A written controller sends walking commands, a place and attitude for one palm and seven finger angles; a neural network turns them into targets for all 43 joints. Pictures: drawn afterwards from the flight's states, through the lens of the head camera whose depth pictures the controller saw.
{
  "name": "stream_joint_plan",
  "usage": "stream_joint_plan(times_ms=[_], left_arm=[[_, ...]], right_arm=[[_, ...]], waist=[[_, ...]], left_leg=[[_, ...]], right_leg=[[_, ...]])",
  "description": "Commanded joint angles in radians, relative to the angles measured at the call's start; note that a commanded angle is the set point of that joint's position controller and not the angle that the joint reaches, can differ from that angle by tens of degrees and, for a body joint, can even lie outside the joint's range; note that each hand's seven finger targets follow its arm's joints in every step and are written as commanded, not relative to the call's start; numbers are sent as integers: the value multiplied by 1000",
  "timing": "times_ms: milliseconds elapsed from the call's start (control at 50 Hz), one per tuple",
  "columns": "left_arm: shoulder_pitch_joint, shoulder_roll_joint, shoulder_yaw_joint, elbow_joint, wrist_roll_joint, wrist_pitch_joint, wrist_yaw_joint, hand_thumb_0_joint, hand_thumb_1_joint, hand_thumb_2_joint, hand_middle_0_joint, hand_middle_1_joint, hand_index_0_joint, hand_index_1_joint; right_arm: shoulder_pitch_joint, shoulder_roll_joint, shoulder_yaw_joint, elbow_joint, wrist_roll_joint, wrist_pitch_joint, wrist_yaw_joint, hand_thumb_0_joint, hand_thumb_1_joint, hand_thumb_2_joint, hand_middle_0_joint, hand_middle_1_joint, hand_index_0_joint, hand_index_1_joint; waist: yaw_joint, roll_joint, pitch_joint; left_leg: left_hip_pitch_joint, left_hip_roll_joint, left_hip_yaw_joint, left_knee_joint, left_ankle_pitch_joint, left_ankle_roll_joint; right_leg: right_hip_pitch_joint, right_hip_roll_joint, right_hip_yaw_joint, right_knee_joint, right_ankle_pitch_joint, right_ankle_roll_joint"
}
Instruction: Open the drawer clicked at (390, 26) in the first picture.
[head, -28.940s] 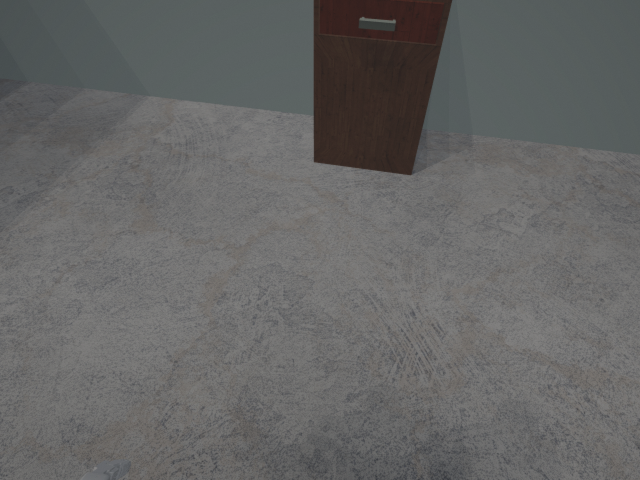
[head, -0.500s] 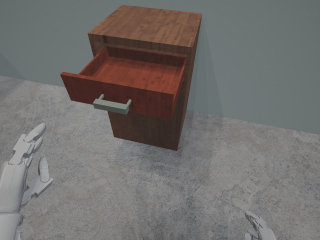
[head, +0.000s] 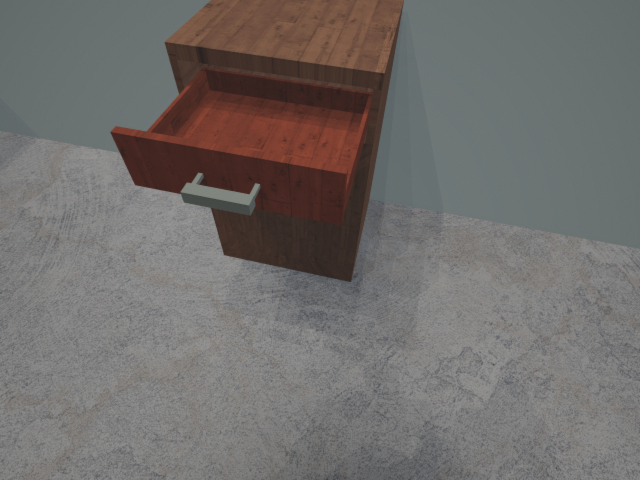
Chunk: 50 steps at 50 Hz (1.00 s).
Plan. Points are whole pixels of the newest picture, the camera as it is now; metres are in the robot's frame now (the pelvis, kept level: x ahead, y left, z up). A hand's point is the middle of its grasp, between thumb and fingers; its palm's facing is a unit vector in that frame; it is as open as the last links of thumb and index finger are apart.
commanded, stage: let the arm hang, fingers relaxed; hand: left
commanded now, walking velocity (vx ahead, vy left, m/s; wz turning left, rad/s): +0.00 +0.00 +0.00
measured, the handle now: (223, 190) +0.61 +0.23 -0.06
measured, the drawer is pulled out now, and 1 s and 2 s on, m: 0.29 0.29 0.29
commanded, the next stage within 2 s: look to check the result in 0.54 s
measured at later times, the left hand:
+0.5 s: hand out of the picture +0.02 +0.17 -0.17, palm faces +0.02 -0.98 -0.21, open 7.3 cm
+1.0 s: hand out of the picture +0.04 +0.18 -0.17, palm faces +0.00 -0.97 -0.23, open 7.4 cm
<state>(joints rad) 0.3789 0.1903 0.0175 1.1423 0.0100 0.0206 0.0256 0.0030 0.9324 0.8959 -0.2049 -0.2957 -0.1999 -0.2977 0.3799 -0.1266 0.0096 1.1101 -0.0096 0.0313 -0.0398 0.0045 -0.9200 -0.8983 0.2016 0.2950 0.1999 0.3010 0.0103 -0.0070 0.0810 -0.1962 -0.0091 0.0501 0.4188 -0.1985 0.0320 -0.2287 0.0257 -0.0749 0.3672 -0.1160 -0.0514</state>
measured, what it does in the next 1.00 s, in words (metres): stands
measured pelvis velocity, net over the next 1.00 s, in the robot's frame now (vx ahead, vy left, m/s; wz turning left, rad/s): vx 0.02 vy -0.01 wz -0.02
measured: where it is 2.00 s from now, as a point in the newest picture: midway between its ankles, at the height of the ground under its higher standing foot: outside the picture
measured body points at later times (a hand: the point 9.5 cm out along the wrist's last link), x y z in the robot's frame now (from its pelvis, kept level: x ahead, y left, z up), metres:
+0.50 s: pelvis +0.01 +0.00 +0.00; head +0.01 -0.01 +0.45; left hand +0.02 +0.22 -0.16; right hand -0.02 -0.20 -0.17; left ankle +0.02 +0.10 -0.74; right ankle +0.05 -0.09 -0.74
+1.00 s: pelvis +0.02 -0.01 +0.00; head +0.04 -0.02 +0.45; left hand +0.04 +0.23 -0.15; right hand +0.01 -0.24 -0.16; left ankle +0.02 +0.10 -0.74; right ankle +0.05 -0.09 -0.74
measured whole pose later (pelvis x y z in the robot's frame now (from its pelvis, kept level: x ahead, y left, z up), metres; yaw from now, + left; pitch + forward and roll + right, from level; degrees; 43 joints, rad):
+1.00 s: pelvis +0.02 -0.01 +0.00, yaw -1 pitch -2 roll +0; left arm 0.23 0.18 0.02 1.14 0.01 -0.01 0.03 0.01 0.90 0.90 -0.20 -0.30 -0.20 -0.30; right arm 0.27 -0.16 -0.01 1.13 -0.01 0.01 -0.04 0.00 -0.91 -0.90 0.20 0.29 0.20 0.30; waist -0.01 0.02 0.07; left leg -0.12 0.01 0.07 0.36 -0.21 0.01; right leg -0.18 0.05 -0.06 0.33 -0.13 -0.07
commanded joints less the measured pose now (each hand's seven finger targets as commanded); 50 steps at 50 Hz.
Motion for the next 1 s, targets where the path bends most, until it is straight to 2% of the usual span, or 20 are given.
stream_joint_plan(times_ms=[0,40,220,260,320,340,360,480,560,580,640,700,740,780,800,860,920,980], left_arm=[[21,70,3,-26,-1,-23,6,0,900,900,-200,-300,-200,-300],[28,64,3,-20,1,-25,10,0,900,900,-200,-300,-200,-300],[5,46,7,-23,3,-27,15,0,900,900,-200,-300,-200,-300],[2,43,9,-27,5,-29,17,0,900,900,-200,-300,-200,-300],[-14,46,12,-34,4,-31,16,0,900,900,-200,-300,-200,-300],[-6,48,12,-33,5,-35,17,0,900,900,-200,-300,-200,-300],[-14,48,10,-35,4,-33,16,0,900,900,-200,-300,-200,-300],[-39,71,17,-46,3,-40,14,0,900,900,-200,-300,-200,-300],[-58,83,17,-43,2,-42,13,0,900,900,-200,-300,-200,-300],[-61,87,20,-43,3,-41,13,0,900,900,-200,-300,-200,-300],[-60,99,22,-41,2,-45,13,0,900,900,-200,-300,-200,-300],[-76,105,21,-37,1,-43,12,0,900,900,-200,-300,-200,-300],[-75,108,22,-36,2,-45,13,0,900,900,-200,-300,-200,-300],[-88,112,21,-34,1,-43,12,0,900,900,-200,-300,-200,-300],[-90,117,22,-33,1,-43,11,0,900,900,-200,-300,-200,-300],[-97,120,22,-34,2,-45,13,0,900,900,-200,-300,-200,-300],[-108,127,25,-35,1,-45,11,0,900,900,-200,-300,-200,-300],[-114,134,25,-37,1,-48,12,0,900,900,-200,-300,-200,-300]], right_arm=[[63,-80,-18,-14,1,-24,-4,0,-900,-900,200,300,200,300],[68,-74,-17,-9,3,-26,-3,0,-900,-900,200,300,200,300],[61,-55,-21,4,-1,-31,-4,0,-900,-900,200,300,200,300],[57,-49,-23,3,-1,-31,-3,0,-900,-900,200,300,200,300],[53,-49,-24,1,-2,-32,-2,0,-900,-900,200,300,200,300],[48,-51,-28,-2,0,-34,-3,0,-900,-900,200,300,200,300],[42,-54,-28,-2,-1,-33,-3,0,-900,-900,200,300,200,300],[30,-74,-32,-3,0,-37,-3,0,-900,-900,200,300,200,300],[16,-87,-33,-1,0,-36,-3,0,-900,-900,200,300,200,300],[15,-86,-34,2,0,-36,-2,0,-900,-900,200,300,200,300],[5,-102,-37,1,1,-38,-3,0,-900,-900,200,300,200,300],[-5,-111,-36,4,0,-36,-2,0,-900,-900,200,300,200,300],[-9,-114,-38,2,1,-35,-2,0,-900,-900,200,300,200,300],[-15,-116,-36,7,-1,-34,-2,0,-900,-900,200,300,200,300],[-14,-120,-36,8,-1,-34,-1,0,-900,-900,200,300,200,300],[-21,-131,-40,5,-1,-33,-1,0,-900,-900,200,300,200,300],[-32,-137,-39,6,-2,-36,-1,0,-900,-900,200,300,200,300],[-41,-148,-41,4,0,-39,-2,0,-900,-900,200,300,200,300]], waist=[[-13,18,14],[-11,3,14],[-14,28,45],[-15,3,47],[-16,26,56],[-14,27,34],[-16,22,50],[-20,5,18],[-22,27,21],[-21,11,20],[-19,14,-7],[-22,27,6],[-21,12,8],[-22,37,15],[-22,14,10],[-24,7,8],[-23,30,-9],[-24,9,-17]], left_leg=[[-59,107,-122,-138,-149,22],[-46,107,-120,-138,-126,23],[-61,106,-118,-150,-129,20],[-53,106,-114,-146,-125,20],[-53,102,-104,-144,-112,17],[-33,106,-102,-140,-97,18],[-41,105,-104,-139,-107,18],[0,105,-89,-126,-44,15],[14,107,-87,-126,-30,11],[9,106,-89,-129,-40,11],[36,108,-85,-121,-11,9],[29,106,-83,-126,-21,5],[42,109,-83,-123,-9,6],[35,108,-84,-129,-19,4],[33,108,-82,-130,-22,3],[45,107,-82,-125,-28,4],[45,110,-86,-132,-6,2],[57,117,-86,-133,24,3]], right_leg=[[-4,-102,137,-85,-198,-11],[-8,-101,138,-78,-184,-12],[-22,-98,142,-61,-158,-8],[-28,-99,141,-67,-165,-7],[-30,-102,150,-71,-156,-7],[-22,-100,152,-71,-142,-7],[-28,-101,150,-75,-151,-6],[-1,-112,159,-87,-111,-10],[4,-114,164,-95,-101,-12],[9,-114,166,-101,-117,-11],[26,-116,168,-105,-90,-12],[26,-120,172,-114,-103,-11],[22,-118,172,-118,-93,-10],[24,-121,172,-121,-104,-10],[30,-121,173,-123,-110,-9],[24,-121,180,-137,-128,-6],[45,-121,179,-124,-88,-10],[58,-121,171,-116,-28,-6]])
